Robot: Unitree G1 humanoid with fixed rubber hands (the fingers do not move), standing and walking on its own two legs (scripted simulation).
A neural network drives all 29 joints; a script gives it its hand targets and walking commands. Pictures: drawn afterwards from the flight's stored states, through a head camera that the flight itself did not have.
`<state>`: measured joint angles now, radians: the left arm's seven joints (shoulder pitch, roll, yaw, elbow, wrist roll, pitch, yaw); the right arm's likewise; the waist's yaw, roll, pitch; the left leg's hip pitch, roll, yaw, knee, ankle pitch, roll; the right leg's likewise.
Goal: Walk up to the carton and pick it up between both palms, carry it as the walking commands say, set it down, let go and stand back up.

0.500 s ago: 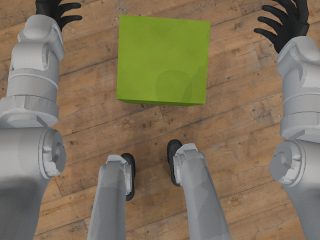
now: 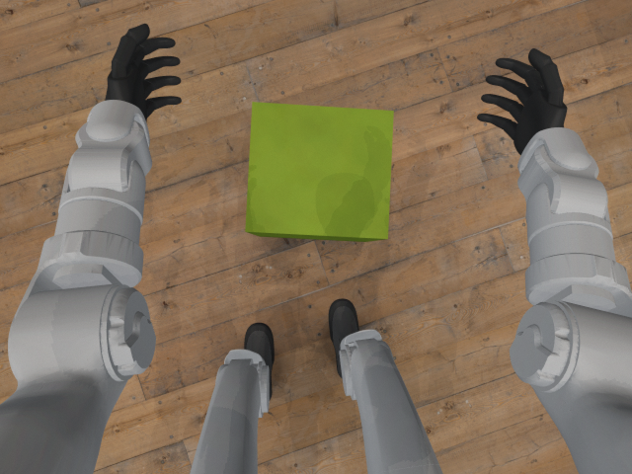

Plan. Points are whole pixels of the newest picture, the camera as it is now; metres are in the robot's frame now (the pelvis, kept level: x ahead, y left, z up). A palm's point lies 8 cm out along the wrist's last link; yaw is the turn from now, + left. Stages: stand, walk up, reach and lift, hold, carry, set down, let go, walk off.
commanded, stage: let go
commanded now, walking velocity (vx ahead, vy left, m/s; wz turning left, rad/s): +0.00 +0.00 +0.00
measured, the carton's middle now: (317, 182) +0.51 -0.07 -0.54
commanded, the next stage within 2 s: stand in 1.24 s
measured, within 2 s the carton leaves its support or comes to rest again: neither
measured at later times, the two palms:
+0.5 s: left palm (42, 276) +0.36 +0.20 -0.01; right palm (587, 272) +0.31 -0.26 -0.01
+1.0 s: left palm out of the picture +0.25 +0.24 +0.04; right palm (600, 386) +0.24 -0.22 +0.04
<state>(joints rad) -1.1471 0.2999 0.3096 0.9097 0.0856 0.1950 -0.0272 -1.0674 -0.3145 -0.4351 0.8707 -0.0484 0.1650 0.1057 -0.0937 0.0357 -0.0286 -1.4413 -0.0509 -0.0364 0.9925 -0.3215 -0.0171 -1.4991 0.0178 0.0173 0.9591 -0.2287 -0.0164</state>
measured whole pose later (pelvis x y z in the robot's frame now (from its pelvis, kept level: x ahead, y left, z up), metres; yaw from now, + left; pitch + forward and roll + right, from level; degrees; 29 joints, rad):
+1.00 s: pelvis +0.08 +0.02 +0.10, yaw -1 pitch -4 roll -1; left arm 0.24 0.21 0.03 0.42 0.00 0.10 -0.06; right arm 0.23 -0.23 -0.05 0.42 0.00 0.11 0.08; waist 0.00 0.02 0.10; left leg -0.07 -0.03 -0.05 0.44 -0.31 0.02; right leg -0.13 0.02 0.03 0.44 -0.24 0.00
